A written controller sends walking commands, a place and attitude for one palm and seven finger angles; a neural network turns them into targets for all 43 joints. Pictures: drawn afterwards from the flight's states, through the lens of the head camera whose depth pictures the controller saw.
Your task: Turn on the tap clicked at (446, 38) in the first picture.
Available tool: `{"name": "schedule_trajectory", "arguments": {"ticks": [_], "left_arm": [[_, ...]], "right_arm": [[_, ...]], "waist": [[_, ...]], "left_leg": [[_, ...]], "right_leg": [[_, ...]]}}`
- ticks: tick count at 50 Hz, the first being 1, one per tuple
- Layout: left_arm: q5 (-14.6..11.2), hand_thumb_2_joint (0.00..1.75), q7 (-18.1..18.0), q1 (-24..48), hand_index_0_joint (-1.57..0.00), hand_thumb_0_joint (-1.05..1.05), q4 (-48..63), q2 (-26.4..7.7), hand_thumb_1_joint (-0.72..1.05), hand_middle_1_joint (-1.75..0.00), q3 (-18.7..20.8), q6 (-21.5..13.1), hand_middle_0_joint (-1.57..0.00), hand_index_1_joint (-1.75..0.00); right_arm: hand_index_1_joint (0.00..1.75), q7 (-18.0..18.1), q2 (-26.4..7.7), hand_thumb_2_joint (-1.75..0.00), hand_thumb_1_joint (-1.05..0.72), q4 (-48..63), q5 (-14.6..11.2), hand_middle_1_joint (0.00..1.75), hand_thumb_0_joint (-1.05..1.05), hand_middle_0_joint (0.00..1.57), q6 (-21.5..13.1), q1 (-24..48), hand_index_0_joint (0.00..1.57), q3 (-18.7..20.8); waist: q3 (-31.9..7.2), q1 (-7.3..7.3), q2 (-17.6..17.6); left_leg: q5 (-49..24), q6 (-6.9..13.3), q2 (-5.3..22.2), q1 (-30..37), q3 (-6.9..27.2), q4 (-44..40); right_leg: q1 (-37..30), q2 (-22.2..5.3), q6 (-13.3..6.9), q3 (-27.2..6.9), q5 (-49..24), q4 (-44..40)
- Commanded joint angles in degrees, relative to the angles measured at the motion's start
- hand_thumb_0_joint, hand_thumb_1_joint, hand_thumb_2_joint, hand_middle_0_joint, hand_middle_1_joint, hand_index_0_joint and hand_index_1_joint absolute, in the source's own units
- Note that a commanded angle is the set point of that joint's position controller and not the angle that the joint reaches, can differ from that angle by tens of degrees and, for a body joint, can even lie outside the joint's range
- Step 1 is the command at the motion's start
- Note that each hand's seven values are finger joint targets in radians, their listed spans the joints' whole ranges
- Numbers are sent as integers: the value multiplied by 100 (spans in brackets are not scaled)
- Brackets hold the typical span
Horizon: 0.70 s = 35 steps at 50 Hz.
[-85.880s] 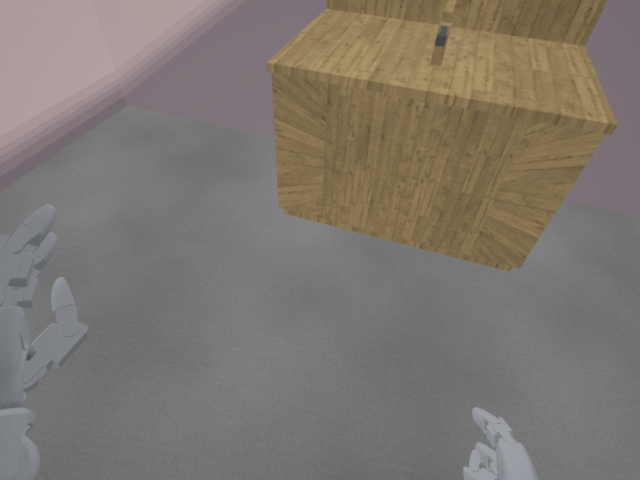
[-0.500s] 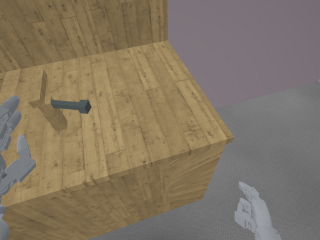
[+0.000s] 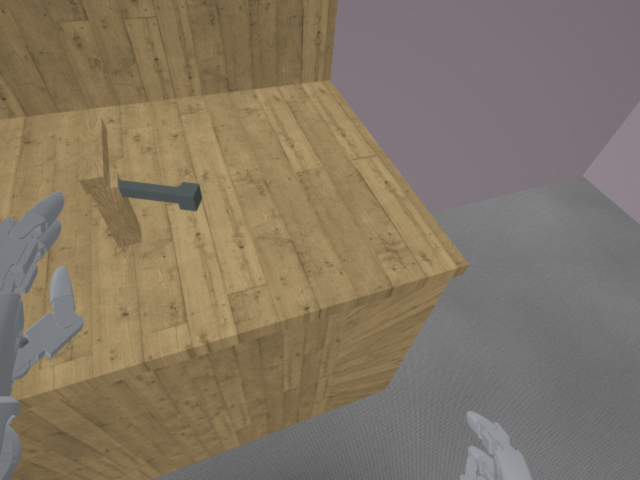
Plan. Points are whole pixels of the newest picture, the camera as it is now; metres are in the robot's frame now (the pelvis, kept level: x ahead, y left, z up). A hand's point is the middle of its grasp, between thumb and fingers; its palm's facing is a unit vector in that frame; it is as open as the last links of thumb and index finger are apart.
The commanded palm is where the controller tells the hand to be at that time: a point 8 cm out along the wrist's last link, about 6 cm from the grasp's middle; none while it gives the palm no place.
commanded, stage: come to a stop and stand still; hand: left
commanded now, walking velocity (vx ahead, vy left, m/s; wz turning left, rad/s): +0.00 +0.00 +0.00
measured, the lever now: (189, 196) +0.46 +0.22 +0.08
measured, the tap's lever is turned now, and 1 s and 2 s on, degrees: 64 64 64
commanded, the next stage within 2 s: look again from close up in 0.70 s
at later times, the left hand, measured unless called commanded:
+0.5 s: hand (46, 274) +0.25 +0.28 +0.17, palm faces +0.39 -0.84 -0.37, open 7.4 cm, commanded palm +0.19 +0.31 +0.18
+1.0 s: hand (81, 287) +0.24 +0.24 +0.17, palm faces +0.39 -0.83 -0.39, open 7.4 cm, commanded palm +0.18 +0.28 +0.18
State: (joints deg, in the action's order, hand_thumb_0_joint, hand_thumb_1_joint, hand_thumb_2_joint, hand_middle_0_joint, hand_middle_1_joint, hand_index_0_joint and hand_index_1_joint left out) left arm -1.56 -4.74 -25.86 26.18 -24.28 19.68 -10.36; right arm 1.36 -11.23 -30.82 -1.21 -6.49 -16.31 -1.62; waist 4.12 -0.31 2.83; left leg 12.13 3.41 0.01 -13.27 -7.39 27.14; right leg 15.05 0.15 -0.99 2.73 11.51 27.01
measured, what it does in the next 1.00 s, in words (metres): stands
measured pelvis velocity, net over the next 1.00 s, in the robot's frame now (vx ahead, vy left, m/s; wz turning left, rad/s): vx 0.03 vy -0.01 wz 0.03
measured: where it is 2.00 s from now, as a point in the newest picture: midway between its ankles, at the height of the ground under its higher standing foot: outside the picture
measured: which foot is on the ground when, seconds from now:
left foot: down 0.00-1.00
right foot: down 0.00-1.00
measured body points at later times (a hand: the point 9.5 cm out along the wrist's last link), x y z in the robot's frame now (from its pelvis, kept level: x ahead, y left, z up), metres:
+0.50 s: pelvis +0.03 +0.02 +0.00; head +0.06 +0.06 +0.45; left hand +0.23 +0.32 +0.19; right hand +0.24 -0.17 -0.05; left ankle +0.03 +0.08 -0.74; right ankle +0.05 -0.11 -0.74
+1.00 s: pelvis +0.03 -0.01 +0.01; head +0.05 +0.00 +0.45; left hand +0.22 +0.28 +0.19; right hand +0.21 -0.23 -0.07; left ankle +0.03 +0.08 -0.74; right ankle +0.05 -0.11 -0.74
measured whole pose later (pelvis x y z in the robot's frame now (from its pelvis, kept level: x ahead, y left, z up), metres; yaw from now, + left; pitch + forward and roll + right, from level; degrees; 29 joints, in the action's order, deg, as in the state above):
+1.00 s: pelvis +0.03 -0.01 +0.01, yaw +1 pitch +0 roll -1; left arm -2.7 -6.1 -24.0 25.6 -21.0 19.4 -11.1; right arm 1.9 -12.4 -32.2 -0.5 -5.8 -12.0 -1.4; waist 2.2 1.0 -0.2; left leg 12.6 2.3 0.2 -11.6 -5.4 24.5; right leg 11.8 0.7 -1.6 4.4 9.8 22.0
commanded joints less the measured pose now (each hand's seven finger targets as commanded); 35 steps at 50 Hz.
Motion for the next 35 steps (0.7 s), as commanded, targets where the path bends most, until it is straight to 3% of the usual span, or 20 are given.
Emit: {"name": "schedule_trajectory", "arguments": {"ticks": [1,3,4,7,10,11,12,15,16,17,21,22,26,27,31,32,35], "left_arm": [[-12,90,-218,1190,-20,0,1211,-1017,90,-30,1095,-564,-20,-30],[0,90,-170,1111,-20,0,1039,-696,90,-30,738,-590,-20,-30],[4,90,-131,1040,-20,0,921,-472,90,-30,504,-581,-20,-30],[60,90,-92,972,-20,0,568,-79,90,-30,70,-510,-20,-30],[144,90,-140,1289,-20,0,550,-296,90,-30,198,-508,-20,-30],[161,90,-162,1437,-20,0,630,-545,90,-30,414,-502,-20,-30],[147,90,-155,1476,-20,0,591,-427,90,-30,339,-520,-20,-30],[111,90,-172,1483,-20,0,952,-635,90,-30,568,-561,-20,-30],[100,90,-178,1528,-20,0,1249,-846,90,-30,734,-574,-20,-30],[55,90,-161,1416,-20,0,1295,-697,90,-30,628,-592,-20,-30],[-7,90,-162,934,-20,0,1630,-751,90,-30,735,-574,-20,-30],[-38,90,-141,850,-20,0,1600,-611,90,-30,628,-579,-20,-30],[-53,90,-147,510,-20,0,1347,-608,90,-30,723,-480,-20,-30],[-83,90,-116,484,-20,0,1180,-460,90,-30,573,-473,-20,-30],[-92,90,-147,566,-20,0,1095,-603,90,-30,688,-383,-20,-30],[-121,90,-125,558,-20,0,1012,-474,90,-30,547,-396,-20,-30],[-145,90,-152,650,-20,0,1114,-522,90,-30,527,-370,-20,-30]], "right_arm": [[30,-2,-704,-90,-90,840,-25,30,0,20,-518,877,20,232],[30,-28,-738,-90,-90,753,-5,30,0,20,-615,752,20,265],[30,-50,-759,-90,-90,703,-1,30,0,20,-660,713,20,276],[30,-94,-780,-90,-90,571,-16,30,0,20,-661,690,20,283],[30,-90,-780,-90,-90,558,-6,30,0,20,-625,719,20,292],[30,-73,-761,-90,-90,549,1,30,0,20,-591,827,20,253],[30,-54,-740,-90,-90,580,37,30,0,20,-554,835,20,241],[30,-39,-683,-90,-90,708,57,30,0,20,-508,890,20,261],[30,-43,-689,-90,-90,718,55,30,0,20,-496,957,20,243],[30,-45,-677,-90,-90,758,82,30,0,20,-475,956,20,233],[30,-76,-635,-90,-90,822,65,30,0,20,-458,976,20,246],[30,-89,-664,-90,-90,799,90,30,0,20,-428,907,20,253],[30,-84,-679,-90,-90,803,50,30,0,20,-347,898,20,295],[30,-84,-710,-90,-90,779,75,30,0,20,-303,832,20,287],[30,-16,-727,-90,-90,815,8,30,0,20,-215,933,20,308],[30,-1,-761,-90,-90,800,48,30,0,20,-183,912,20,300],[30,44,-754,-90,-90,836,21,30,0,20,-185,925,20,327]], "waist": [[-695,251,-1223],[-817,217,-604],[-759,199,-480],[-454,175,-615],[-409,193,-598],[-412,198,-686],[-477,199,-607],[-762,210,-603],[-888,199,-834],[-959,216,-885],[-1256,211,-1131],[-1278,201,-1048],[-1336,164,-1006],[-1264,155,-851],[-1216,140,-655],[-1211,143,-569],[-1180,144,-542]], "left_leg": [[1403,-31,897,-697,1178,-1300],[900,-75,779,-302,1090,-945],[994,-122,727,-209,1052,-925],[1287,-180,781,-213,1248,-1219],[1156,-238,844,-288,1316,-1352],[917,-309,832,-172,1324,-1387],[773,-319,828,-163,1325,-1349],[-50,-370,732,86,1145,-1017],[-533,-483,666,207,1123,-979],[-817,-496,666,291,1084,-923],[-2195,-628,654,757,991,-603],[-2500,-645,686,848,1003,-586],[-3155,-724,752,1086,981,-453],[-2998,-699,772,1022,990,-507],[-2536,-702,691,789,980,-487],[-2293,-617,665,704,947,-469],[-1642,-568,600,541,998,-541]], "right_leg": [[-944,-191,-1,-145,102,-10],[-833,-288,-11,-256,-61,-393],[-659,-308,-14,-325,55,-488],[-332,-203,11,-325,259,-452],[-398,-188,13,-331,103,-311],[-345,-178,22,-315,55,-289],[-406,-193,18,-286,-35,-300],[-658,-294,-52,-341,-506,-366],[-705,-278,-71,-298,-694,-242],[-712,-275,-71,-256,-749,-235],[-744,-288,-98,-186,-1145,-167],[-651,-253,-94,-146,-1040,-156],[-591,-301,-94,-126,-1171,-209],[-525,-285,-82,-99,-993,-260],[-742,-384,-114,-232,-1523,-362],[-762,-409,-112,-268,-1609,-433],[-847,-492,-152,-452,-1548,-483]]}}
